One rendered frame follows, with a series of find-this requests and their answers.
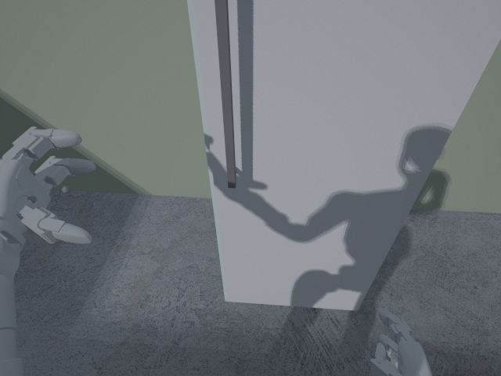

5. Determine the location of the robot right hand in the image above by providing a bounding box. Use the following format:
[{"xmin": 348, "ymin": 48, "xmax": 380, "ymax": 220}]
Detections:
[{"xmin": 370, "ymin": 308, "xmax": 432, "ymax": 376}]

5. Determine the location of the fridge door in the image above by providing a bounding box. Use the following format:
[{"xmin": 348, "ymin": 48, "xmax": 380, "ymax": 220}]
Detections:
[{"xmin": 193, "ymin": 0, "xmax": 501, "ymax": 311}]

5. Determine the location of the robot left hand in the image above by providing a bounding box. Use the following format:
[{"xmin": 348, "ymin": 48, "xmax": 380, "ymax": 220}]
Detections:
[{"xmin": 0, "ymin": 126, "xmax": 96, "ymax": 244}]

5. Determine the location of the handle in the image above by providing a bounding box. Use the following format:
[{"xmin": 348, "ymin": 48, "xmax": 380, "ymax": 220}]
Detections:
[{"xmin": 214, "ymin": 0, "xmax": 237, "ymax": 188}]

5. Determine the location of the robot left forearm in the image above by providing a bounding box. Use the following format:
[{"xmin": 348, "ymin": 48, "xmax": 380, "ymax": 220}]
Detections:
[{"xmin": 0, "ymin": 219, "xmax": 26, "ymax": 376}]

